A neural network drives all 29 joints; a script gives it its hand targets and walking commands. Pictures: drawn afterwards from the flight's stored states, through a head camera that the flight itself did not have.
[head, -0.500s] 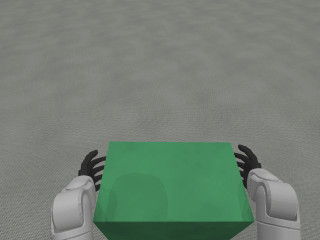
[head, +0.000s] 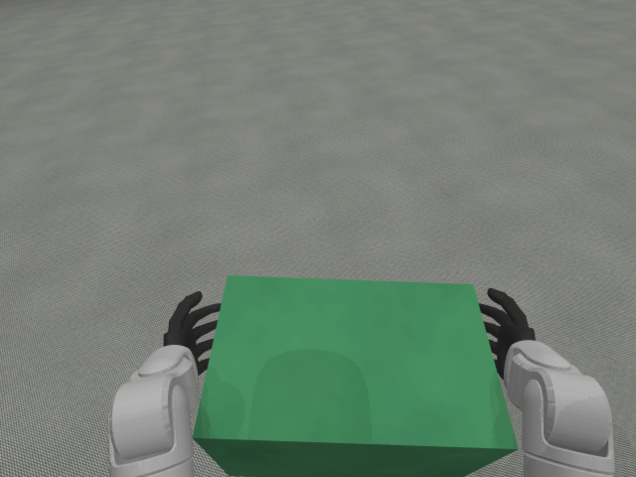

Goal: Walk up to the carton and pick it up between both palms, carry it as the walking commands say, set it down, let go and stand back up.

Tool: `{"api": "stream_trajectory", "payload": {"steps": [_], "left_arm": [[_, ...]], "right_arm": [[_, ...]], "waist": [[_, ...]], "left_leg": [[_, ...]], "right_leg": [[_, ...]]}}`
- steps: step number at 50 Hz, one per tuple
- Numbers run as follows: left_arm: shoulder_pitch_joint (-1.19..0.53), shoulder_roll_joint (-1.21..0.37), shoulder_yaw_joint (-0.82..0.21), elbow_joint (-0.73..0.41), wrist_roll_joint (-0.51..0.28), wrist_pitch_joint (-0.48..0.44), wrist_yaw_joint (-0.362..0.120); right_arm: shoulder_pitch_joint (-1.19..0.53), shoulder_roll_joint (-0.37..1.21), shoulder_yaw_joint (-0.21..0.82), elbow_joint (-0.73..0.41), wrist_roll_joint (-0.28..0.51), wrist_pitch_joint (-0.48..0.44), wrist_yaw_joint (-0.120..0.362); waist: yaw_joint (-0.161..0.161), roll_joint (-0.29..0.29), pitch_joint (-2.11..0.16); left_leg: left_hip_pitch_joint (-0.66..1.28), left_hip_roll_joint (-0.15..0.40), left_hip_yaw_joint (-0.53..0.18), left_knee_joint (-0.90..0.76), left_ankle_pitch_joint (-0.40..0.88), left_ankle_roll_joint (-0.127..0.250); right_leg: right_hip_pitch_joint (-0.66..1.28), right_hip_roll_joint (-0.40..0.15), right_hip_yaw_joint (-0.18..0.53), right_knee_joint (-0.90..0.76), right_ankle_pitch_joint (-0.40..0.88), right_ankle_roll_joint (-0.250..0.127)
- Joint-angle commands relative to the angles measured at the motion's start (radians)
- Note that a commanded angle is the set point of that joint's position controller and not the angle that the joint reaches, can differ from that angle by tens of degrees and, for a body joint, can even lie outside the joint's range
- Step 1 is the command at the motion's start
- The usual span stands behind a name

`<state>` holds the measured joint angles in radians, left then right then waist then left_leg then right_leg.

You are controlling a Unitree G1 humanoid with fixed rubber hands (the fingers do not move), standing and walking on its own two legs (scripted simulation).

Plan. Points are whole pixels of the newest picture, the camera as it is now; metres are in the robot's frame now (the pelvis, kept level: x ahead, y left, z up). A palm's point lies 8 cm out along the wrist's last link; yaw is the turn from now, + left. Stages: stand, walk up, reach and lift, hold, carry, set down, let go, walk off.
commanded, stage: carry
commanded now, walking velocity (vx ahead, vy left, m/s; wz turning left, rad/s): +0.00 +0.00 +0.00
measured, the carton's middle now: (344, 385) +0.23 -0.01 +0.02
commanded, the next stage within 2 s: none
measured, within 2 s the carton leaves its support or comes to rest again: neither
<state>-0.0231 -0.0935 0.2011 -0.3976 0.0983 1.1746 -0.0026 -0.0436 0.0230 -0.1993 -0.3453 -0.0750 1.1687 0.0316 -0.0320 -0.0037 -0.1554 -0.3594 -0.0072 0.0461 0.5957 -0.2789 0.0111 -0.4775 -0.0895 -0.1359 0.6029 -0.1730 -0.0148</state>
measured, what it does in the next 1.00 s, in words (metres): walks backwards, turning left: right foot, then left foot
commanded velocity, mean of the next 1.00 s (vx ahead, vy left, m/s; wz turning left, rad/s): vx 0.00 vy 0.14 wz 0.43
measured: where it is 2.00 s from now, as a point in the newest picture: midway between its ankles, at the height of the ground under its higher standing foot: outside the picture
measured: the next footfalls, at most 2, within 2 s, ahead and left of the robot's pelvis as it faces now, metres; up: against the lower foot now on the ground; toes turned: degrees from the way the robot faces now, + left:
right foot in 0.26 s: +0.02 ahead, -0.08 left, +0.00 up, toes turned -8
left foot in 0.66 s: -0.20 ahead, +0.12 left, +0.00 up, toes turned +13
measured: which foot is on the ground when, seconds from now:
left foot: down 0.00-0.30, up 0.32-0.64, down 0.66-0.92, up 0.94-1.00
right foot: down 0.00-0.12, up 0.14-0.24, down 0.26-0.74, up 0.76-0.88, down 0.90-1.00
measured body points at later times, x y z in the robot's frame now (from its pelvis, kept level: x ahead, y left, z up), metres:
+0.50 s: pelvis -0.13 -0.02 +0.00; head -0.14 -0.05 +0.45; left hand +0.12 +0.17 +0.08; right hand +0.14 -0.21 +0.06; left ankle -0.14 +0.11 -0.69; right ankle -0.02 -0.08 -0.72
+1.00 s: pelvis -0.27 +0.01 -0.02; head -0.25 -0.02 +0.43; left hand -0.09 +0.27 +0.07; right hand +0.04 -0.09 +0.04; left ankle -0.26 +0.10 -0.68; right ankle -0.16 -0.07 -0.72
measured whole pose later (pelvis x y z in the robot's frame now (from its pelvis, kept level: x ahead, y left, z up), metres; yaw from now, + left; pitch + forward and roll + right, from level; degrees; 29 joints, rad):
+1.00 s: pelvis -0.27 +0.01 -0.02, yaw +20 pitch +2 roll +0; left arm -0.05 -0.12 0.24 -0.42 0.05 1.15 -0.01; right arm -0.03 0.03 -0.19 -0.47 -0.11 1.20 0.02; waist 0.01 0.08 -0.04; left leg -0.60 -0.05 0.04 1.05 -0.47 0.02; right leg -0.50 -0.14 -0.23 0.76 -0.28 -0.04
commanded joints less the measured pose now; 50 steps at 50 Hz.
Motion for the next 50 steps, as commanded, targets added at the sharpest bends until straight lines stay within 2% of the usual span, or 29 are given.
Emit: {"api": "stream_trajectory", "payload": {"steps": [1,2,5,8,9,11,12,13,14,16,18,22,27,29,31,32,34,35,36,37,40,43,44,45,46,47,48,49,50], "left_arm": [[-0.537,-0.707,-0.753,-0.079,-0.363,0.022,-0.236],[-0.578,-0.713,-0.748,-0.073,-0.385,0.021,-0.241],[-0.646,-0.712,-0.742,-0.068,-0.402,0.019,-0.246],[-0.655,-0.716,-0.732,-0.044,-0.411,0.022,-0.251],[-0.660,-0.718,-0.726,-0.035,-0.418,0.026,-0.253],[-0.681,-0.719,-0.713,-0.019,-0.437,0.030,-0.262],[-0.689,-0.713,-0.713,-0.020,-0.443,0.028,-0.267],[-0.678,-0.723,-0.725,-0.022,-0.443,0.027,-0.273],[-0.641,-0.728,-0.723,-0.021,-0.440,0.026,-0.279],[-0.652,-0.755,-0.722,-0.027,-0.449,0.023,-0.277],[-0.634,-0.760,-0.721,-0.078,-0.452,0.022,-0.271],[-0.579,-0.732,-0.717,-0.131,-0.407,0.025,-0.241],[-0.477,-0.711,-0.708,-0.147,-0.360,0.032,-0.221],[-0.453,-0.712,-0.712,-0.161,-0.354,0.033,-0.220],[-0.441,-0.713,-0.720,-0.187,-0.354,0.032,-0.220],[-0.434,-0.713,-0.723,-0.202,-0.355,0.031,-0.221],[-0.471,-0.728,-0.752,-0.260,-0.381,0.022,-0.225],[-0.533,-0.728,-0.776,-0.308,-0.413,0.013,-0.232],[-0.598,-0.720,-0.802,-0.335,-0.438,0.006,-0.233],[-0.648,-0.711,-0.816,-0.350,-0.454,0.002,-0.231],[-0.572,-0.688,-0.821,-0.296,-0.477,0.011,-0.241],[-0.458,-0.673,-0.790,-0.205,-0.472,0.027,-0.254],[-0.408,-0.656,-0.764,-0.172,-0.456,0.031,-0.257],[-0.379,-0.626,-0.737,-0.150,-0.432,0.030,-0.258],[-0.389,-0.628,-0.726,-0.151,-0.419,0.023,-0.258],[-0.417,-0.628,-0.731,-0.164,-0.437,0.014,-0.258],[-0.432,-0.654,-0.732,-0.149,-0.425,0.012,-0.254],[-0.447,-0.663,-0.738,-0.140,-0.410,0.007,-0.249],[-0.454,-0.676,-0.737,-0.134,-0.393,0.000,-0.245]], "right_arm": [[-0.555,0.782,0.789,-0.107,0.368,0.019,0.216],[-0.615,0.779,0.783,-0.129,0.381,0.018,0.215],[-0.641,0.778,0.741,-0.098,0.357,0.017,0.208],[-0.629,0.775,0.720,-0.079,0.337,0.024,0.198],[-0.624,0.777,0.721,-0.074,0.332,0.028,0.195],[-0.616,0.784,0.733,-0.059,0.317,0.031,0.186],[-0.625,0.796,0.752,-0.068,0.316,0.031,0.181],[-0.627,0.795,0.769,-0.081,0.317,0.030,0.175],[-0.622,0.818,0.788,-0.112,0.326,0.029,0.171],[-0.691,0.860,0.802,-0.138,0.352,0.024,0.172],[-0.669,0.869,0.815,-0.159,0.370,0.019,0.170],[-0.615,0.846,0.835,-0.166,0.403,0.027,0.176],[-0.577,0.821,0.869,-0.206,0.415,0.032,0.190],[-0.568,0.824,0.879,-0.228,0.413,0.030,0.190],[-0.560,0.833,0.885,-0.251,0.406,0.025,0.189],[-0.557,0.839,0.883,-0.262,0.403,0.020,0.189],[-0.545,0.868,0.875,-0.277,0.395,0.006,0.190],[-0.530,0.882,0.868,-0.275,0.395,-0.005,0.190],[-0.549,0.880,0.860,-0.292,0.397,-0.011,0.190],[-0.551,0.864,0.854,-0.309,0.397,-0.008,0.189],[-0.506,0.794,0.846,-0.361,0.361,-0.001,0.158],[-0.441,0.734,0.836,-0.351,0.324,0.014,0.137],[-0.421,0.722,0.827,-0.320,0.315,0.021,0.135],[-0.397,0.717,0.821,-0.289,0.309,0.030,0.137],[-0.421,0.709,0.813,-0.272,0.307,0.033,0.146],[-0.475,0.717,0.828,-0.311,0.325,0.023,0.156],[-0.491,0.742,0.825,-0.274,0.341,0.024,0.168],[-0.484,0.758,0.821,-0.224,0.349,0.023,0.179],[-0.505,0.773,0.831,-0.209,0.360,0.019,0.186]], "waist": [[0.031,0.084,-0.084],[0.035,0.088,-0.054],[0.037,0.199,-0.057],[0.047,0.245,-0.074],[0.051,0.198,-0.087],[0.043,0.003,-0.085],[0.034,-0.153,-0.082],[0.028,-0.249,-0.049],[0.028,-0.290,-0.061],[0.025,-0.220,-0.074],[0.031,-0.153,-0.121],[0.046,-0.066,-0.217],[0.048,-0.133,-0.301],[0.044,-0.200,-0.324],[0.036,-0.255,-0.341],[0.033,-0.232,-0.346],[0.019,-0.028,-0.327],[0.006,0.087,-0.268],[0.004,0.186,-0.217],[-0.004,0.197,-0.180],[-0.003,0.123,-0.178],[0.039,0.115,-0.215],[0.066,0.049,-0.250],[0.061,-0.279,-0.259],[0.047,-0.357,-0.238],[0.042,-0.309,-0.265],[0.040,-0.211,-0.218],[0.035,-0.141,-0.165],[0.027,-0.124,-0.145]], "left_leg": [[-0.197,0.209,-0.196,-0.358,-0.292,0.044],[-0.257,0.201,-0.190,-0.401,-0.361,0.039],[-0.346,0.213,-0.179,-0.454,-0.524,0.052],[-0.420,0.227,-0.148,-0.469,-0.551,0.034],[-0.386,0.213,-0.132,-0.419,-0.526,0.024],[-0.216,0.160,-0.114,-0.225,-0.402,0.029],[-0.147,0.107,-0.087,-0.064,-0.200,0.009],[-0.149,0.064,-0.061,0.064,-0.082,-0.007],[-0.110,0.048,-0.035,0.130,-0.105,-0.003],[0.000,0.025,0.002,0.290,-0.083,0.006],[-0.120,0.019,0.003,0.373,-0.105,-0.005],[-0.254,0.032,-0.042,0.337,-0.158,-0.009],[-0.182,0.006,-0.005,0.172,-0.258,0.020],[-0.087,-0.020,0.034,0.040,-0.251,0.040],[0.038,-0.052,0.091,-0.165,-0.168,0.059],[0.123,-0.040,0.079,-0.245,-0.094,0.069],[0.199,0.076,-0.122,-0.199,-0.083,0.117],[0.121,0.122,-0.212,-0.226,-0.167,0.158],[0.011,0.173,-0.272,-0.267,-0.217,0.175],[-0.045,0.196,-0.273,-0.286,-0.246,0.184],[0.005,0.176,-0.231,-0.189,0.020,0.187],[0.007,0.127,-0.157,0.053,0.503,0.144],[-0.147,0.084,-0.115,0.191,0.481,0.096],[-0.361,-0.034,-0.011,0.396,-0.025,0.022],[-0.454,-0.011,-0.016,0.586,-0.331,-0.008],[-0.454,0.083,-0.121,0.660,-0.300,0.005],[-0.409,0.088,-0.090,0.698,-0.263,-0.006],[-0.320,0.109,-0.097,0.677,-0.203,-0.013],[-0.217,0.120,-0.091,0.606,-0.161,-0.019]], "right_leg": [[0.244,-0.016,0.041,-0.021,-0.111,0.052],[0.285,0.007,0.016,0.023,-0.132,0.051],[0.314,0.052,-0.009,0.203,-0.191,0.045],[0.365,0.060,0.006,0.282,-0.173,0.027],[0.373,0.048,0.025,0.207,-0.161,0.019],[0.290,0.004,0.098,-0.119,-0.219,0.011],[0.217,-0.145,0.322,-0.319,-0.391,-0.014],[0.149,-0.256,0.465,-0.418,-0.474,-0.045],[0.082,-0.276,0.433,-0.421,-0.462,-0.085],[-0.047,-0.239,0.342,-0.445,-0.485,-0.077],[0.093,-0.267,0.299,-0.416,-0.378,-0.063],[0.348,-0.317,0.316,-0.328,-0.230,-0.102],[0.436,-0.369,0.291,-0.317,-0.111,-0.103],[0.426,-0.361,0.235,-0.323,-0.065,-0.067],[0.421,-0.318,0.140,-0.320,-0.020,0.012],[0.387,-0.286,0.083,-0.299,0.006,0.064],[0.235,-0.216,0.004,-0.188,0.013,0.144],[0.158,-0.123,-0.067,-0.114,-0.140,0.172],[0.140,-0.062,-0.096,0.081,-0.201,0.134],[0.104,-0.035,-0.078,0.211,-0.221,0.110],[0.000,-0.025,-0.014,0.381,-0.192,0.093],[0.147,-0.003,-0.020,0.055,-0.084,0.061],[0.374,-0.106,0.088,-0.128,0.031,0.028],[0.549,-0.425,0.400,-0.235,0.355,-0.052],[0.538,-0.573,0.493,-0.217,0.495,-0.160],[0.535,-0.578,0.474,-0.186,0.417,-0.230],[0.409,-0.528,0.420,-0.226,0.215,-0.210],[0.269,-0.466,0.321,-0.271,-0.006,-0.139],[0.155,-0.416,0.219,-0.299,-0.157,-0.069]]}}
